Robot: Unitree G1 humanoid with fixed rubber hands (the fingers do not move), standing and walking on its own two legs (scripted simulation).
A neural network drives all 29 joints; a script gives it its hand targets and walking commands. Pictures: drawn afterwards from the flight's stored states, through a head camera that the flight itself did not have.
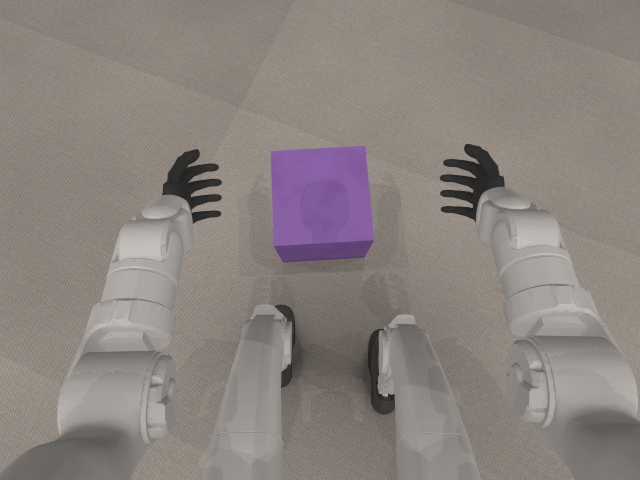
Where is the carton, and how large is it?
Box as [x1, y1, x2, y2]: [271, 146, 373, 261]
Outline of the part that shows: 364,146 271,151 273,238 274,247 283,261 363,257 373,241 373,231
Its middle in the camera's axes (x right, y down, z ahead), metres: +0.00 -0.07 +0.99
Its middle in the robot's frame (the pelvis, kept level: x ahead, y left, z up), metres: +0.56 +0.03 -0.55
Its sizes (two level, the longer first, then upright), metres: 0.231 0.225 0.211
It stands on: the floor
